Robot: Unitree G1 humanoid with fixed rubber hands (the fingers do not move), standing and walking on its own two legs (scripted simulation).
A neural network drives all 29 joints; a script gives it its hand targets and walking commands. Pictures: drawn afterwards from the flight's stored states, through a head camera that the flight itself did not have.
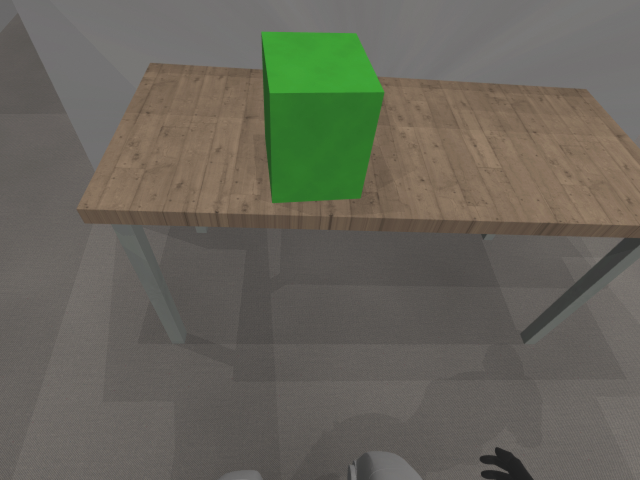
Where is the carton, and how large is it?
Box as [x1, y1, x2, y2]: [261, 32, 383, 202]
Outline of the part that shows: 261,32 265,140 272,202 360,198 383,96 383,90 356,34 310,32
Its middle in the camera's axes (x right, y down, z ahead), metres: -0.01 -0.24 +0.77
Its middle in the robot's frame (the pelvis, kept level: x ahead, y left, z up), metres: +0.74 +0.01 +0.03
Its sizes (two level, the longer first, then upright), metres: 0.218 0.186 0.242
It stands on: a table, 0.67 m high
